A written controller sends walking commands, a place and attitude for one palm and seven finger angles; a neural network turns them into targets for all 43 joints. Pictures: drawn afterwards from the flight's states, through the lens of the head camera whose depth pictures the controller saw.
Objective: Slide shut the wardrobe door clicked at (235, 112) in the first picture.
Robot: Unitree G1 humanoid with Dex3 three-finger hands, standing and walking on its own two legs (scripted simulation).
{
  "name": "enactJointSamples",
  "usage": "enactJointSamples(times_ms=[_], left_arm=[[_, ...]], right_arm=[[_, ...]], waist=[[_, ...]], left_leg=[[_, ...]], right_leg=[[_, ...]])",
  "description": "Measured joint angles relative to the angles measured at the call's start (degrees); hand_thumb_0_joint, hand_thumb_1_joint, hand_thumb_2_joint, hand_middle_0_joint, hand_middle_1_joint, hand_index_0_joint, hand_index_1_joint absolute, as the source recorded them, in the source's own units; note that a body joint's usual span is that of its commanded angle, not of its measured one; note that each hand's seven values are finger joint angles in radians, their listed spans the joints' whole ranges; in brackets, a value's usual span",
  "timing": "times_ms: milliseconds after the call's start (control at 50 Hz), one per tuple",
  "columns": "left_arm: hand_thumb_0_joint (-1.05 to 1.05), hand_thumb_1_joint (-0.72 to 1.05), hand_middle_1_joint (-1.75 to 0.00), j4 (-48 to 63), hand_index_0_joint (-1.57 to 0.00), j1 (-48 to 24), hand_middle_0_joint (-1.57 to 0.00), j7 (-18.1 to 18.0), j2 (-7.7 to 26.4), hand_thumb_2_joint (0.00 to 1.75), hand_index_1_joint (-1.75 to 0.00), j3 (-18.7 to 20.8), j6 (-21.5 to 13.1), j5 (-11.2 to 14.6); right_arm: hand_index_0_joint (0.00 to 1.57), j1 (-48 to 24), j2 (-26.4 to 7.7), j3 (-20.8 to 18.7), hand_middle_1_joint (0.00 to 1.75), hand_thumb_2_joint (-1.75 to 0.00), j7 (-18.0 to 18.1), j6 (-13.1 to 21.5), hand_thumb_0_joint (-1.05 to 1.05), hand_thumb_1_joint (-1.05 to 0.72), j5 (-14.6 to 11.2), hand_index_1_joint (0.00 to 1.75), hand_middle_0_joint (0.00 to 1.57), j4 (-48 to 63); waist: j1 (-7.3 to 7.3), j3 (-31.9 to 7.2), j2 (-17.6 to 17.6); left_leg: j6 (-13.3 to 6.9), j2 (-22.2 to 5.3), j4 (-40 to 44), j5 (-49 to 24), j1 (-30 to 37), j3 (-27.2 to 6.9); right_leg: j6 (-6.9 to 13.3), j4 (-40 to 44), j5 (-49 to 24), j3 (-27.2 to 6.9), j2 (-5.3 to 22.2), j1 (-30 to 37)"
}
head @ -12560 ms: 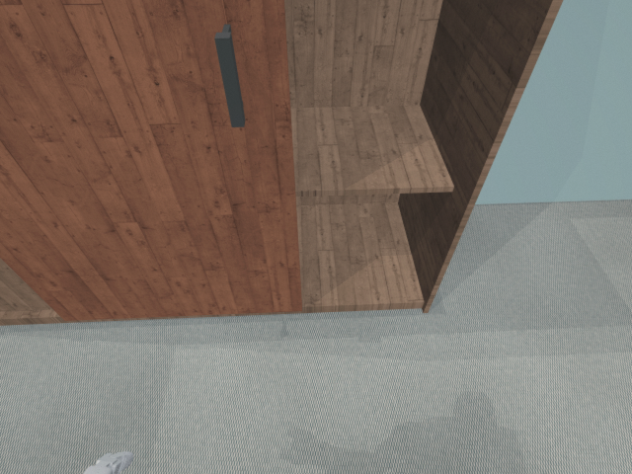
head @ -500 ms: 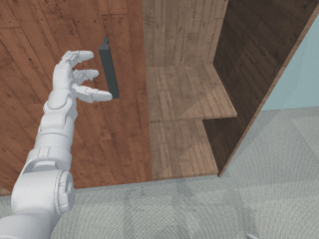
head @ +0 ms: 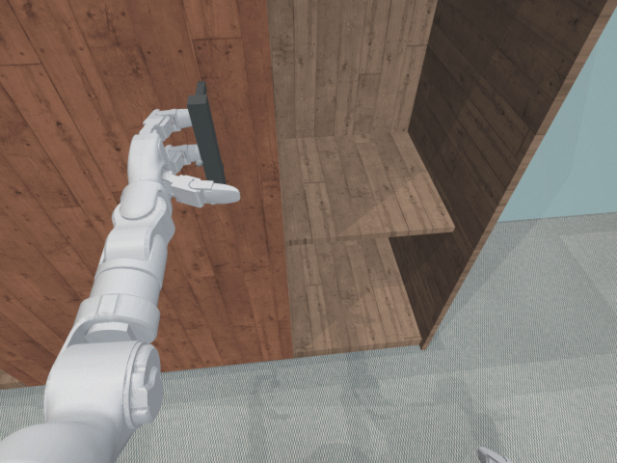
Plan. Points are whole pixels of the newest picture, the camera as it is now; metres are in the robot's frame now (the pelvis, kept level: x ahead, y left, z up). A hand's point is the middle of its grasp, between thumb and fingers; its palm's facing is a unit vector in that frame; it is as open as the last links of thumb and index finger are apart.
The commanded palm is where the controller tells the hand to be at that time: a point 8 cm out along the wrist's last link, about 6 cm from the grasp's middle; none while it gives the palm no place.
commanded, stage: feel for the door with the fingertips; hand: left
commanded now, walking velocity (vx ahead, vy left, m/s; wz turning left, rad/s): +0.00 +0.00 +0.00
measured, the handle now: (210, 141) +0.52 +0.14 +0.16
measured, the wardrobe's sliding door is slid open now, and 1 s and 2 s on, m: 0.44 0.44 0.44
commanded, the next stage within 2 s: slide the fingers in behind the handle in 0.24 s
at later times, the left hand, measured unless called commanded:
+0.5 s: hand (202, 153) +0.48 +0.14 +0.17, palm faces +0.11 -0.99 +0.00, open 13.6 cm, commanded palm +0.44 +0.19 +0.17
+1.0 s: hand (206, 158) +0.46 +0.13 +0.17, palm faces +0.11 -0.99 +0.01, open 14.0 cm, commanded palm +0.43 +0.18 +0.17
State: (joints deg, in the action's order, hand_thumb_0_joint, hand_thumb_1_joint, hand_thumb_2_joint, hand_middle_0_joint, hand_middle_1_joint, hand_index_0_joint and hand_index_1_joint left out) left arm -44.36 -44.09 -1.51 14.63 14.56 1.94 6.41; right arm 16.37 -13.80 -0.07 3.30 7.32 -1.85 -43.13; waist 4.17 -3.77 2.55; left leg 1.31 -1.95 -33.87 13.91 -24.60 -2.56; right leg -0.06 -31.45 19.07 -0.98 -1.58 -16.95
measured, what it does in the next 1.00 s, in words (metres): stands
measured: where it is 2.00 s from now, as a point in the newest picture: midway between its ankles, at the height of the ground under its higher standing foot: outside the picture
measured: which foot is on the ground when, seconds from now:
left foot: down 0.00-1.00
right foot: down 0.00-1.00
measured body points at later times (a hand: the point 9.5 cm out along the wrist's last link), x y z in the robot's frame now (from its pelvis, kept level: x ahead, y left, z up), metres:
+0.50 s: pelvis +0.00 +0.00 +0.00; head +0.02 +0.00 +0.45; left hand +0.47 +0.19 +0.17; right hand +0.04 -0.26 -0.13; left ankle +0.04 +0.13 -0.73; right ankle -0.03 -0.12 -0.73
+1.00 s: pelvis -0.01 +0.01 +0.00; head +0.01 +0.00 +0.45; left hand +0.45 +0.19 +0.17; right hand +0.08 -0.25 -0.12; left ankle +0.04 +0.13 -0.73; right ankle -0.03 -0.12 -0.73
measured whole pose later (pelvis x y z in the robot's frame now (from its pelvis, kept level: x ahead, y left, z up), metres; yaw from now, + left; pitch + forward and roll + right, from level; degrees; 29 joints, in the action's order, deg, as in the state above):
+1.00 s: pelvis -0.01 +0.01 +0.00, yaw +0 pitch +5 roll -1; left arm -49.5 -48.5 -3.6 13.7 13.6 -1.3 5.5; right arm 16.4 -13.4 0.2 2.5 7.8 -1.4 -42.8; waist 4.5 -3.9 2.3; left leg 1.0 -1.6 -35.0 13.6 -26.7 -2.6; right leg -0.4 -32.8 18.9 -1.0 -1.3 -19.1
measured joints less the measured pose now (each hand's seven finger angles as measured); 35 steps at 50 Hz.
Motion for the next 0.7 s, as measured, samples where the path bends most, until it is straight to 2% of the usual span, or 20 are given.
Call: enactJointSamples(times_ms=[220, 400, 580, 700], left_arm=[[-0.01, -0.50, -1.20, -9.0, -0.30, -7.4, -0.30, 0.1, 1.3, 0.30, -1.20, -0.9, -2.6, -0.7], [-0.01, -0.50, -1.24, -11.4, -0.36, -7.8, -0.35, 0.4, 2.1, 0.30, -1.26, 0.9, -5.9, -1.6], [-0.01, -0.50, -1.23, -8.6, -0.34, -4.7, -0.33, 0.7, 2.2, 0.30, -1.23, 1.9, -5.2, -0.8], [-0.01, -0.50, -1.21, -4.8, -0.31, -1.7, -0.31, 0.0, 1.3, 0.30, -1.21, 0.9, -4.1, -0.9]], right_arm=[[0.20, 0.0, -0.1, 0.4, 0.30, -0.90, -0.3, 0.0, 0.01, -0.91, 0.3, 0.30, 0.20, -0.1], [0.20, 3.4, -0.4, -0.1, 0.30, -0.90, -0.7, -0.2, 0.01, -0.91, 0.6, 0.30, 0.20, -1.5], [0.20, 5.0, -0.5, -0.6, 0.30, -0.90, -1.0, -0.2, 0.01, -0.91, 0.3, 0.30, 0.20, -1.4], [0.20, 4.4, -0.4, -0.7, 0.30, -0.90, -1.0, -0.3, 0.02, -0.91, 0.0, 0.30, 0.20, -0.4]], waist=[[0.24, 0.6, 0.0], [0.87, 0.2, -0.1], [1.51, -0.4, 0.1], [1.25, -0.7, 0.2]], left_leg=[[0.1, 0.3, -0.8, -0.2, -2.2, -0.8], [0.1, 0.3, -1.5, 0.2, -3.3, -0.5], [-0.1, -0.2, -1.3, 0.3, -2.4, 0.4], [-0.2, -0.2, -1.1, 0.3, -1.6, 0.6]], right_leg=[[0.1, -1.2, 0.3, 0.8, 0.2, -2.1], [0.0, -2.0, 0.7, 0.5, 0.2, -3.3], [-0.1, -1.4, 0.2, -0.4, -0.2, -2.6], [-0.2, -1.0, 0.0, -0.7, -0.2, -1.8]])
